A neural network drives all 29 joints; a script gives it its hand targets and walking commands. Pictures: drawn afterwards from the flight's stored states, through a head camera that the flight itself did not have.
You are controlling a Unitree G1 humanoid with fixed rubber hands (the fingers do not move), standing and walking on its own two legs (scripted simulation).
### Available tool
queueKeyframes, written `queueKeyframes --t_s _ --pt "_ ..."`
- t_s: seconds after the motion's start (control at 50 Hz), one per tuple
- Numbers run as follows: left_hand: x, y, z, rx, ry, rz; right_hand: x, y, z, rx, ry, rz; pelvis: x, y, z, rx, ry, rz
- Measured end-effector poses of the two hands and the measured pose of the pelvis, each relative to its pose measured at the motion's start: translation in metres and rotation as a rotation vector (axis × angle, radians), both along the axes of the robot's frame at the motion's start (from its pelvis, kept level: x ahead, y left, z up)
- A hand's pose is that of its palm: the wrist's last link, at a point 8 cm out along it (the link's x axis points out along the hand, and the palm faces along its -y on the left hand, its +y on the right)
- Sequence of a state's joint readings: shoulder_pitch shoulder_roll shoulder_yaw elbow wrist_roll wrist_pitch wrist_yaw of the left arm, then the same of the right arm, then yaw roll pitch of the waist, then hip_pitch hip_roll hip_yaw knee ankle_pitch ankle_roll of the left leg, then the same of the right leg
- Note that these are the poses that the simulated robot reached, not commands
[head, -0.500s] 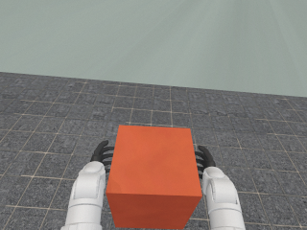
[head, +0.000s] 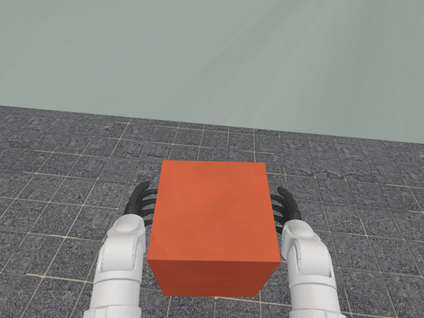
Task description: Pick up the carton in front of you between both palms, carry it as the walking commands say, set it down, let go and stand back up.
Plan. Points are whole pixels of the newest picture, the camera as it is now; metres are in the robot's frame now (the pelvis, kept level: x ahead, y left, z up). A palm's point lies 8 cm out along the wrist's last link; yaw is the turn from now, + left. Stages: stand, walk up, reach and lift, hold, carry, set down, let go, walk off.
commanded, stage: carry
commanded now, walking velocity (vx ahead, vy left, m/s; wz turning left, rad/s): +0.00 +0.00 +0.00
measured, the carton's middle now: (211, 232) +0.32 +0.00 -0.03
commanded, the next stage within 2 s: none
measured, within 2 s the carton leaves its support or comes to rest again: neither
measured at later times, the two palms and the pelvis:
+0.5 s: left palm (138, 156) +0.47 +0.18 +0.05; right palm (264, 168) +0.45 -0.12 +0.05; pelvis +0.16 +0.05 +0.01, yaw -4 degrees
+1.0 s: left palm (154, 157) +0.48 +0.14 +0.05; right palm (278, 166) +0.46 -0.16 +0.04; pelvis +0.18 +0.00 +0.01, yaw -3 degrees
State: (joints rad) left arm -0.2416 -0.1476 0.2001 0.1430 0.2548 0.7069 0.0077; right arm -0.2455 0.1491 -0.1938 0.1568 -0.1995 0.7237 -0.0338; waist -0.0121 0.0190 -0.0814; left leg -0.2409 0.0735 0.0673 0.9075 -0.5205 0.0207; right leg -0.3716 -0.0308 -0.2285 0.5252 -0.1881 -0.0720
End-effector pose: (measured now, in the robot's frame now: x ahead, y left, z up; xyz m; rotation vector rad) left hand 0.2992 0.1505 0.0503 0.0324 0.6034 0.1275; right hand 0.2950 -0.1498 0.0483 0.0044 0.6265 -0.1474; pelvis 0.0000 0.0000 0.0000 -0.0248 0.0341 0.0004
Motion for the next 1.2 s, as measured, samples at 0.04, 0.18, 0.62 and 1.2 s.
queueKeyframes --t_s 0.04,0.18,0.62,1.2 --pt "0.009 0.008 -0.004 -0.011 0.038 0.033 0.018 0.008 -0.002 -0.020 0.038 0.040 0.015 -0.002 0.006 0.008 0.003 0.003" --pt "0.048 0.027 -0.024 0.005 0.120 0.051 0.066 0.028 -0.021 -0.030 0.116 0.073 0.061 0.012 0.014 0.009 0.008 -0.010" --pt "0.183 0.021 0.007 0.031 0.057 -0.071 0.158 0.023 -0.006 0.002 0.058 -0.051 0.179 0.042 0.017 0.025 0.044 -0.078" --pt "0.167 -0.021 0.010 0.038 0.020 -0.016 0.158 -0.020 -0.007 0.017 0.021 -0.002 0.171 -0.015 0.004 0.042 -0.052 -0.038"
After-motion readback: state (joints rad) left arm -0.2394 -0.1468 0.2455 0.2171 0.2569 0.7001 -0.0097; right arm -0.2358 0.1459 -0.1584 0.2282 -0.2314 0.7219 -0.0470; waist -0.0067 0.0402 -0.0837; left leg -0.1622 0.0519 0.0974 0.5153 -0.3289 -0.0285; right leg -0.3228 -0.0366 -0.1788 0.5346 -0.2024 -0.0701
